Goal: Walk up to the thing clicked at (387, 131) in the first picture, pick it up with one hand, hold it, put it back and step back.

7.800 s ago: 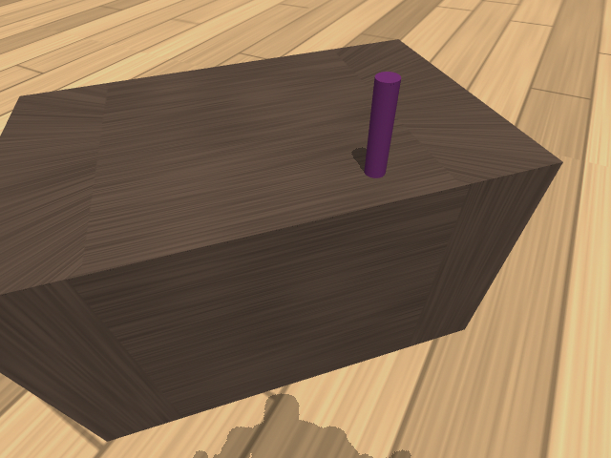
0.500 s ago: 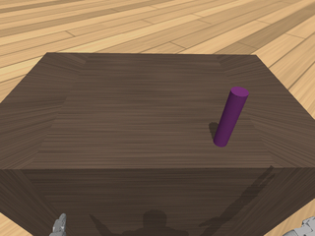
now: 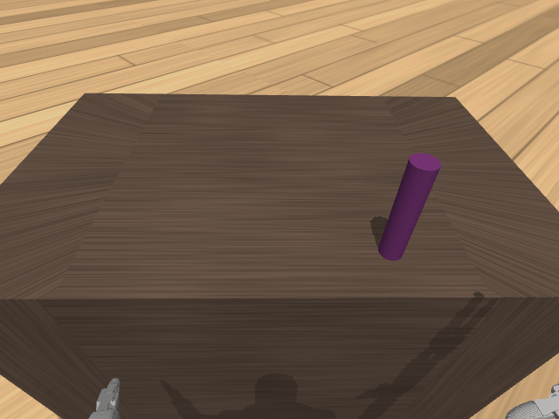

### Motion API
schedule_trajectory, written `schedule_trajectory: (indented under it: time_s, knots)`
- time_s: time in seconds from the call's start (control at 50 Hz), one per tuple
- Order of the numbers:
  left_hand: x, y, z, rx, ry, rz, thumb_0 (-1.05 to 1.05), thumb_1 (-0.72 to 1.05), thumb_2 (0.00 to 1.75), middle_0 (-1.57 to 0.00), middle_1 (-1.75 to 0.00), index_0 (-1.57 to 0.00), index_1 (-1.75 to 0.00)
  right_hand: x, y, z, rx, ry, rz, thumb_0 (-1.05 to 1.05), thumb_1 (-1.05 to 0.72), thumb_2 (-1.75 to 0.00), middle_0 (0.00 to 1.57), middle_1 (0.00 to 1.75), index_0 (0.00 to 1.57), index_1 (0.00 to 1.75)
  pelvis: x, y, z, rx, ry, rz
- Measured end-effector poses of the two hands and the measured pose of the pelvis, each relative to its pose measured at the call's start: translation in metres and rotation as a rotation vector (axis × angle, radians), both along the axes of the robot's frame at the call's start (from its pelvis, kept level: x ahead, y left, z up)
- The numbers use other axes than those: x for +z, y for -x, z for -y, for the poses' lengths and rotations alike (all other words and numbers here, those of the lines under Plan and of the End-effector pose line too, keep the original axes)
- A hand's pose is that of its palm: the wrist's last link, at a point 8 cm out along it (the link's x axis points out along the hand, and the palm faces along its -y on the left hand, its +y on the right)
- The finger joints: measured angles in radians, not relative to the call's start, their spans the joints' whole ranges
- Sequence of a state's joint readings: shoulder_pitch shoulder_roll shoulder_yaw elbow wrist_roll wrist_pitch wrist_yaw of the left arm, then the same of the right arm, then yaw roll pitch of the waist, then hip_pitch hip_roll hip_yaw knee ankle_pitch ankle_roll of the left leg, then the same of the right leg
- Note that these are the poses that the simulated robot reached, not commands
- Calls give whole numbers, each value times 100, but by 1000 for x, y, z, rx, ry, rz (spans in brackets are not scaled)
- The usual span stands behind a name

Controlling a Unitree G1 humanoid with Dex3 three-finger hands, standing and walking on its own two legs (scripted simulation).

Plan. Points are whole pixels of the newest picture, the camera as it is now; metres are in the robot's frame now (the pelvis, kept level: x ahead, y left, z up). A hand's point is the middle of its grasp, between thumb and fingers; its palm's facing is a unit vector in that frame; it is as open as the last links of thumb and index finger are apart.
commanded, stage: go down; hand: right
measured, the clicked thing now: (405, 212) +0.45 -0.21 +0.08
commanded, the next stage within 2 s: none
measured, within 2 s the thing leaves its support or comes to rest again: neither
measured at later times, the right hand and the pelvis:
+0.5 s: hand out of the picture +0.27 -0.33 +0.14, palm faces +0.27 +0.93 -0.23, open 17.6 cm; pelvis +0.00 +0.00 +0.00, yaw +0 degrees
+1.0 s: hand out of the picture +0.31 -0.36 +0.15, palm faces +0.18 +0.98 -0.07, open 17.4 cm; pelvis +0.00 -0.01 -0.01, yaw +0 degrees
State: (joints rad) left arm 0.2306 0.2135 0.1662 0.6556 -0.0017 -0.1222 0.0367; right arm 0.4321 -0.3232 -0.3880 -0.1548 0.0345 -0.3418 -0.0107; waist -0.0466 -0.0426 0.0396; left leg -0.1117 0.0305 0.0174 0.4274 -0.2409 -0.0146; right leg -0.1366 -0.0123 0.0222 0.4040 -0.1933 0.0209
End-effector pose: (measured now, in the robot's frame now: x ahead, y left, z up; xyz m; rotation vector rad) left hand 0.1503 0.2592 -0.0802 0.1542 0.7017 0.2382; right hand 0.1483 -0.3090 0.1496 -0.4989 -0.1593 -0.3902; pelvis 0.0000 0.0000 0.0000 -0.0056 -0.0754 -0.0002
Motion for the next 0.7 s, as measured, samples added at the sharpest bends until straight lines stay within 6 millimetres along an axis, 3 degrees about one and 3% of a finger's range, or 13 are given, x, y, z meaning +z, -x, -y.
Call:
schedule_trajectory:
  time_s: [0.2, 0.48, 0.7]
  knots:
    - [2, -6, 0, 13, -15, 6, -1, -52, 4, -5, -5, -5, -5, -2, -15, 17, 1, -42, 30, -1, 54, -4, 5, 5, 6, 6, -1, -1, -1, -3, -1, -6]
    - [4, -1, 10, 15, -56, 18, -1, -53, 4, -5, -5, -5, -4, 4, -86, 61, 125, -232, -34, -1, 57, -4, 4, 5, 5, 6, -1, 1, 2, -1, -3, -37]
    - [2, 10, 7, 19, -105, -10, -1, -54, 5, -5, -5, -5, -5, -2, -113, 81, 186, -338, -87, -1, 58, -4, 4, 5, 5, 6, -3, -1, 8, 12, -8, -66]
